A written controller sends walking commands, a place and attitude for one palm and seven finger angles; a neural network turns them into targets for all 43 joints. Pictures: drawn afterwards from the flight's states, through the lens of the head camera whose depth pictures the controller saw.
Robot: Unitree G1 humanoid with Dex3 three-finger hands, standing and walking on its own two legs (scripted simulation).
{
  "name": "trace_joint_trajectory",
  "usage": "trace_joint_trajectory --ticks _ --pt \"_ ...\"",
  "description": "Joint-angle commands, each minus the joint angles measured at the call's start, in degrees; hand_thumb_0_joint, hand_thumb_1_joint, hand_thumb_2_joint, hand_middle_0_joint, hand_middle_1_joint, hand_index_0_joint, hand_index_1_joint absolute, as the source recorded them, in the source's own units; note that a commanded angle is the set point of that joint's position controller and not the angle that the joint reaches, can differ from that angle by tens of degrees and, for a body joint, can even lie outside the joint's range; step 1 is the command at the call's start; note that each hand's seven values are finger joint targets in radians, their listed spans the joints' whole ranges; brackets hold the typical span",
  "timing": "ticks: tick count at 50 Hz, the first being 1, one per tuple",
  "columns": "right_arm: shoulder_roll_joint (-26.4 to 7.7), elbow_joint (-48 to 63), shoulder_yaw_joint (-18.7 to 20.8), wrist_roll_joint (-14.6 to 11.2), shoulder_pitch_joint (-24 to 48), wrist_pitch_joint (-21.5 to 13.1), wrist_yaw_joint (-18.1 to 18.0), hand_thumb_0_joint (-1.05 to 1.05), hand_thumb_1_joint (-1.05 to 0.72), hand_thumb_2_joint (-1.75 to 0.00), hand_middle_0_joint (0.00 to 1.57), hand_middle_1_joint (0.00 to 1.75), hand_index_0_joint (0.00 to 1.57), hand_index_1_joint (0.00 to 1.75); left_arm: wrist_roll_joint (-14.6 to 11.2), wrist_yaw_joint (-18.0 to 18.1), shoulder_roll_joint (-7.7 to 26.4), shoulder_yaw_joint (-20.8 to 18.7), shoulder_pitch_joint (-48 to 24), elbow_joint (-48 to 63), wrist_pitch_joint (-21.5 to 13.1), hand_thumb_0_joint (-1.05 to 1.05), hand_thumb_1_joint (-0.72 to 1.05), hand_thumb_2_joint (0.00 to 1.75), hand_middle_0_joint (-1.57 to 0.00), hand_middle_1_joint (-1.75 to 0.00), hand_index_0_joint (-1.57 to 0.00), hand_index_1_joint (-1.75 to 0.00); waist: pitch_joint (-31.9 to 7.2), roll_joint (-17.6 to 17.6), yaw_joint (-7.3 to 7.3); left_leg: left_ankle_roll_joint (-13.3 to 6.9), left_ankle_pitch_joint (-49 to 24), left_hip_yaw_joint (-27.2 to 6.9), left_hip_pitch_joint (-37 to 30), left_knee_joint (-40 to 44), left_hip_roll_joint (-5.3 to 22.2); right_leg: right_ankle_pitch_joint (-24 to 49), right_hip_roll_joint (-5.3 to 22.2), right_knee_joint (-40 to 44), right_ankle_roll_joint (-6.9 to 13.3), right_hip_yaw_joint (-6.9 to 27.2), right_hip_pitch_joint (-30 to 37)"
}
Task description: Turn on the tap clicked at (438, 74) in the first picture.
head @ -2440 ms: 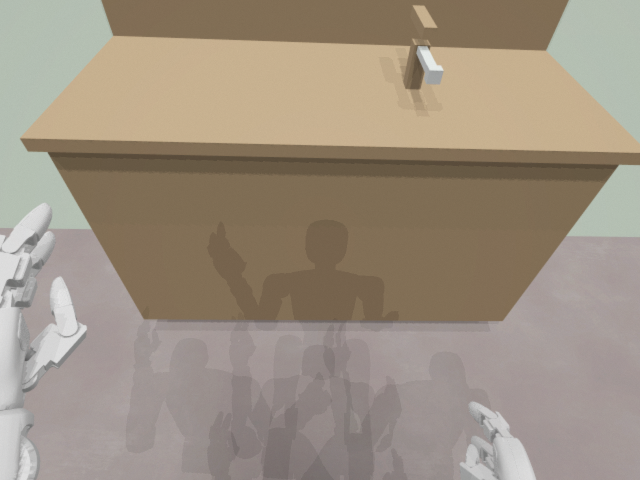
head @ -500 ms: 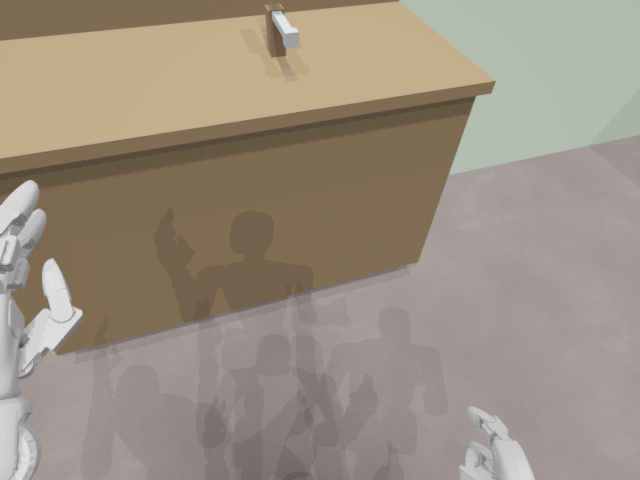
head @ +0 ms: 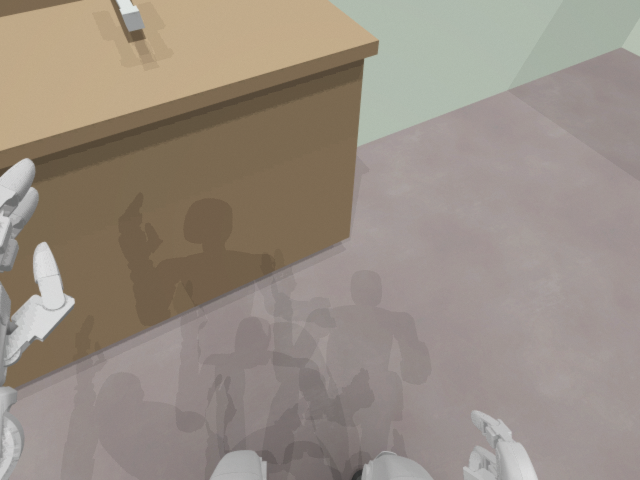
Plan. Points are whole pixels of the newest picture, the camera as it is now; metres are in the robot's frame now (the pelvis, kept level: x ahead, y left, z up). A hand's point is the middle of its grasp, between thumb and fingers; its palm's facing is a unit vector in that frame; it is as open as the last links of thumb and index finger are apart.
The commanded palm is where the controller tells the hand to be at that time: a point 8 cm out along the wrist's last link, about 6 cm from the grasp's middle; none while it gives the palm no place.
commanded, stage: take the last steps up to it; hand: left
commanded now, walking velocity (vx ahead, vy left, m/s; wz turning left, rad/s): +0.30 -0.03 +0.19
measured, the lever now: (132, 18) +0.79 +0.34 +0.16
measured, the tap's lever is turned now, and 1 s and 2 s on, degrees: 0 0 0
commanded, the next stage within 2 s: come to a stop and stand still in 1.62 s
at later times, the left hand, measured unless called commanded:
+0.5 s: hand (124, 219) +0.31 +0.19 +0.20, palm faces +0.49 -0.77 -0.41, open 7.5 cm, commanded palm +0.25 +0.22 +0.20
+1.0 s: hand (218, 120) +0.45 +0.12 +0.21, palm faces +0.48 -0.78 -0.40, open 7.4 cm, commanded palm +0.39 +0.17 +0.20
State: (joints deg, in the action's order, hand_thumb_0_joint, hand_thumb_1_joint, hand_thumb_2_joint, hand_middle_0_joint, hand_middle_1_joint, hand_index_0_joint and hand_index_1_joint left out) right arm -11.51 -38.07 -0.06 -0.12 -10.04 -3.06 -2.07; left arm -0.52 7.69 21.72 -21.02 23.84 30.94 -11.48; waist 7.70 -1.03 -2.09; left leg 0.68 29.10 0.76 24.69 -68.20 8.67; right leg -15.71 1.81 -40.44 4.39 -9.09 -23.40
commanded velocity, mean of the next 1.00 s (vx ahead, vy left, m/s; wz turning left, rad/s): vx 0.30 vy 0.00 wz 0.09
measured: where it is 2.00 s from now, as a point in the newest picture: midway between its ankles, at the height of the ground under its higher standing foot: (381, 384)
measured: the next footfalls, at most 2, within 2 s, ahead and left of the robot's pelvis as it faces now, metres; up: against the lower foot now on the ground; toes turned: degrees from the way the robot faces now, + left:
left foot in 0.26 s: +0.14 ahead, +0.09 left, +0.00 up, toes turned +12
right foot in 0.54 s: +0.23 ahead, -0.19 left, +0.00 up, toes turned -3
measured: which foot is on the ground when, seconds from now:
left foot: up 0.00-0.24, down 0.26-0.56, up 0.58-0.92, down 0.94-1.00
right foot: down 0.00-0.28, up 0.30-0.52, down 0.54-0.96, up 0.98-1.00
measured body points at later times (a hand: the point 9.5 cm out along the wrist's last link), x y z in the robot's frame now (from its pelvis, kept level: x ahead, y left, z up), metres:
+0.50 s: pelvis +0.12 -0.07 +0.02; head +0.12 -0.08 +0.47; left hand +0.28 +0.22 +0.22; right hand +0.31 -0.25 -0.07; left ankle +0.10 +0.08 -0.71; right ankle +0.16 -0.18 -0.69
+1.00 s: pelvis +0.25 -0.12 +0.01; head +0.28 -0.12 +0.46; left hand +0.42 +0.16 +0.23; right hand +0.44 -0.37 -0.06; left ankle +0.27 -0.01 -0.71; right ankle +0.19 -0.19 -0.70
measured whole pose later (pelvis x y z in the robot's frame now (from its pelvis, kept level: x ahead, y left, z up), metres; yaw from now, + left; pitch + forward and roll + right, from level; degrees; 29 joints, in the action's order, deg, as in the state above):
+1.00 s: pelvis +0.25 -0.12 +0.01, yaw +5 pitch -1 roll +3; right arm -12.7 -32.9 2.4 -0.2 -10.6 -3.4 -3.8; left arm -1.6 10.8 22.5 -21.8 27.2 33.0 -13.6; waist 3.3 3.8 -0.8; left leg -1.5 13.3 11.0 16.4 -32.0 1.5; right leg -27.1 1.8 -46.1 2.0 -5.7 -14.4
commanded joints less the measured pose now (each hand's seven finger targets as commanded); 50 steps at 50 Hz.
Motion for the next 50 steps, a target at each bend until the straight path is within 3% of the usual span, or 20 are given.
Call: trace_joint_trajectory --ticks 1,6,12,13,15,16,21,26,27,28,29,30,33,36,41,45,46,47,48,50 --pt "-3.94 11.1 1.56 -0.17 4.76 -1.84 -0.33 0.0 -0.9 -0.9 0.2 0.3 0.2 0.3 -1.32 2.19 12.62 -12.81 6.84 15.76 -4.58 0.0 0.9 0.9 -0.2 -0.3 -0.2 -0.3 -16.19 5.62 1.75 1.3 -4.67 0.9 8.43 0.37 -0.68 -0.98 16.92 23.7 6.74 20.1 15.67" --pt "-4.26 12.24 2.32 0.04 3.45 -1.67 -1.37 0.0 -0.9 -0.9 0.2 0.3 0.2 0.3 -2.03 3.3 10.0 -11.11 7.53 12.76 -4.03 0.0 0.9 0.9 -0.2 -0.3 -0.2 -0.3 -14.89 8.18 2.21 -0.22 -6.51 5.58 0.79 21.28 -2.29 -2.24 16.29 24.3 6.39 15.61 12.85" --pt "-5.33 12.52 2.18 0.3 1.14 -2.48 -2.9 0.0 -0.9 -0.9 0.2 0.3 0.2 0.3 -1.68 3.71 7.31 -4.71 -0.86 9.58 -3.38 0.0 0.9 0.9 -0.2 -0.3 -0.2 -0.3 -12.22 -0.09 1.37 -2.17 -11.46 7.7 -13.9 41.16 -4.53 -9.07 11.41 17.61 1.65 12.02 8.66" --pt "-6.33 13.01 2.33 0.01 1.07 -2.68 -3.24 0.0 -0.9 -0.9 0.2 0.3 0.2 0.3 -1.5 3.3 6.03 -2.32 -3.56 10.84 -3.35 0.0 0.9 0.9 -0.2 -0.3 -0.2 -0.3 -10.76 -5.43 0.76 -4.27 -7.82 0.72 -16.81 45.92 -0.95 -9.74 9.09 11.18 -0.28 10.06 4.32" --pt "-6.19 12.74 1.65 -0.18 1.56 -3.47 -2.65 0.0 -0.9 -0.9 0.2 0.3 0.2 0.3 -0.84 3.4 6.56 -1.87 -7.49 11.37 -4.26 0.0 0.9 0.9 -0.2 -0.3 -0.2 -0.3 -8.12 -18.36 0.98 -12.81 -6.75 -25.79 -24.29 54.56 14.81 -15.75 0.1 -9.77 -4.13 5.03 -11.65" --pt "-5.42 12.0 0.85 0.37 2.2 -3.78 -2.59 0.0 -0.9 -0.9 0.2 0.3 0.2 0.3 -0.11 2.88 8.59 -2.58 -8.14 8.78 -4.05 0.0 0.9 0.9 -0.2 -0.3 -0.2 -0.3 -5.97 -16.03 0.9 -14.08 -0.77 -28.39 -18.95 57.23 17.0 -15.42 1.64 -17.07 -3.86 8.3 -12.41" --pt "-6.41 11.84 2.37 -0.14 1.27 -4.78 -1.86 0.0 -0.9 -0.9 0.2 0.3 0.2 0.3 -0.45 2.5 7.62 -3.47 -3.28 11.33 -2.52 0.0 0.9 0.9 -0.2 -0.3 -0.2 -0.3 -8.16 -11.4 2.45 -10.68 -13.95 -8.46 -14.78 50.94 10.3 -9.56 2.28 -7.2 -4.98 4.68 -4.18" --pt "-5.94 12.18 2.21 -0.65 1.88 -4.31 -1.41 0.0 -0.9 -0.9 0.2 0.3 0.2 0.3 -1.17 2.57 6.48 -4.33 -1.43 7.32 -2.12 0.0 0.9 0.9 -0.2 -0.3 -0.2 -0.3 -11.18 -6.94 2.25 -4.82 -8.7 2.39 -5.4 38.55 4.54 -1.48 -1.11 11.41 -5.46 -1.65 15.6" --pt "-5.12 11.89 2.26 -0.82 1.99 -4.07 -1.48 0.0 -0.9 -0.9 0.2 0.3 0.2 0.3 -0.86 2.67 7.35 -4.71 -2.44 6.48 -2.04 0.0 0.9 0.9 -0.2 -0.3 -0.2 -0.3 -12.15 1.41 2.64 -3.28 -6.02 6.46 -1.28 26.72 0.85 -3.07 3.47 15.79 -3.12 5.54 19.19" --pt "-3.18 12.36 1.9 -1.01 1.49 -3.97 -1.53 0.0 -0.9 -0.9 0.2 0.3 0.2 0.3 -0.65 2.8 8.48 -4.58 -2.72 5.37 -1.59 0.0 0.9 0.9 -0.2 -0.3 -0.2 -0.3 -12.88 18.07 2.61 -0.86 0.37 9.68 9.26 11.16 -6.27 -4.0 14.74 22.13 2.71 25.9 23.87" --pt "-4.08 12.96 1.54 -0.92 5.51 -4.48 -1.73 0.0 -0.9 -0.9 0.2 0.3 0.2 0.3 -1.18 3.1 11.21 -6.21 -5.72 7.11 -1.67 0.0 0.9 0.9 -0.2 -0.3 -0.2 -0.3 -11.46 20.81 3.88 -0.3 5.38 3.85 15.75 0.54 -6.38 -0.51 22.27 25.99 6.75 35.77 24.26" --pt "-4.93 10.94 2.33 -0.54 4.06 -4.67 -1.6 0.0 -0.9 -0.9 0.2 0.3 0.2 0.3 -0.99 2.49 10.72 -6.38 -7.19 6.31 -2.19 0.0 0.9 0.9 -0.2 -0.3 -0.2 -0.3 -11.08 15.79 2.75 -0.16 1.08 -0.74 14.11 -2.82 -3.81 -5.33 21.33 26.86 6.63 34.29 20.55" --pt "-3.72 10.16 1.26 -0.27 5.95 -2.63 -1.52 0.0 -0.9 -0.9 0.2 0.3 0.2 0.3 -0.64 1.69 10.04 -7.08 -3.1 7.27 -3.31 0.0 0.9 0.9 -0.2 -0.3 -0.2 -0.3 -9.02 6.75 2.67 1.08 -3.81 -0.19 12.83 0.42 -2.0 9.46 18.16 23.86 6.61 23.9 17.82" --pt "-3.9 10.2 1.23 0.16 5.09 -2.19 -1.51 0.0 -0.9 -0.9 0.2 0.3 0.2 0.3 -0.52 2.23 8.6 -6.26 -2.06 8.72 -4.68 0.0 0.9 0.9 -0.2 -0.3 -0.2 -0.3 -12.46 7.32 2.01 0.84 -7.93 3.38 7.29 12.17 -2.7 18.72 15.94 22.49 5.08 14.44 19.47" --pt "-3.89 12.8 2.24 0.49 4.37 -3.46 -1.72 0.0 -0.9 -0.9 0.2 0.3 0.2 0.3 -0.75 3.79 8.83 -6.9 1.51 13.38 -5.14 0.0 0.9 0.9 -0.2 -0.3 -0.2 -0.3 -15.87 6.02 4.05 -0.37 -10.12 8.84 2.24 29.38 -5.9 26.84 14.9 18.99 5.23 13.5 26.49" --pt "-4.86 13.26 3.05 0.16 1.63 -3.24 -1.94 0.0 -0.9 -0.9 0.2 0.3 0.2 0.3 -1.38 4.37 8.9 -7.07 2.04 14.24 -4.75 0.0 0.9 0.9 -0.2 -0.3 -0.2 -0.3 -17.68 2.6 2.21 -1.0 -18.9 10.74 -10.37 41.6 -7.52 26.49 12.13 10.92 2.0 10.52 23.46" --pt "-5.47 13.28 3.53 0.0 0.84 -3.03 -2.19 0.0 -0.9 -0.9 0.2 0.3 0.2 0.3 -1.5 4.37 9.11 -7.17 1.63 13.62 -4.87 0.0 0.9 0.9 -0.2 -0.3 -0.2 -0.3 -17.98 0.71 1.2 -2.42 -22.12 8.46 -18.47 43.67 -6.13 26.01 10.44 4.53 0.0 8.83 17.34" --pt "-6.9 13.5 3.85 -0.04 0.67 -2.83 -2.27 0.0 -0.9 -0.9 0.2 0.3 0.2 0.3 -1.73 4.36 9.24 -7.42 1.24 13.75 -5.15 0.0 0.9 0.9 -0.2 -0.3 -0.2 -0.3 -19.27 -7.41 0.56 -6.83 -26.97 -2.58 -26.07 45.69 1.26 18.72 5.97 -4.96 -2.98 5.8 8.27" --pt "-6.71 13.43 4.02 -0.6 0.52 -3.17 -1.94 0.0 -0.9 -0.9 0.2 0.3 0.2 0.3 -1.78 4.03 9.2 -6.96 1.61 13.28 -5.41 0.0 0.9 0.9 -0.2 -0.3 -0.2 -0.3 -19.33 -14.81 1.02 -13.11 -39.05 -18.87 -35.46 45.53 12.29 -7.76 1.01 -15.24 -4.99 3.95 -6.24" --pt "-6.2 12.88 2.52 0.22 2.09 -3.72 -1.79 0.0 -0.9 -0.9 0.2 0.3 0.2 0.3 -1.71 2.9 11.34 -8.03 0.68 7.71 -4.88 0.0 0.9 0.9 -0.2 -0.3 -0.2 -0.3 -11.87 -11.04 0.93 -17.28 -28.42 -26.37 -25.35 51.27 17.17 -18.39 1.65 -26.28 -4.39 10.32 -13.83"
